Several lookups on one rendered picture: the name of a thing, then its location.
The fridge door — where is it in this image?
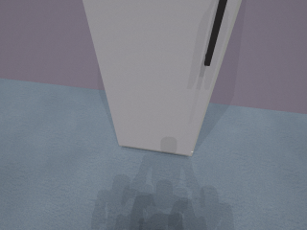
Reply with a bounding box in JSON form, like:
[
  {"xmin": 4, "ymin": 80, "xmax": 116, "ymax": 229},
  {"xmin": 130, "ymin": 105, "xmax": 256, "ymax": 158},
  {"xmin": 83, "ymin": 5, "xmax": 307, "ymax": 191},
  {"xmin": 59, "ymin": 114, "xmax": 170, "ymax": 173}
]
[{"xmin": 83, "ymin": 0, "xmax": 238, "ymax": 155}]

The handle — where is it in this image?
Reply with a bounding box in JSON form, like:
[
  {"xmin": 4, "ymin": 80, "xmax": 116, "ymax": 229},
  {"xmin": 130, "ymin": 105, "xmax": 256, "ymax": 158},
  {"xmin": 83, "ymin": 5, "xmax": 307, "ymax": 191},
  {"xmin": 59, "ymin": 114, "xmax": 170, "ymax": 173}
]
[{"xmin": 204, "ymin": 0, "xmax": 227, "ymax": 66}]

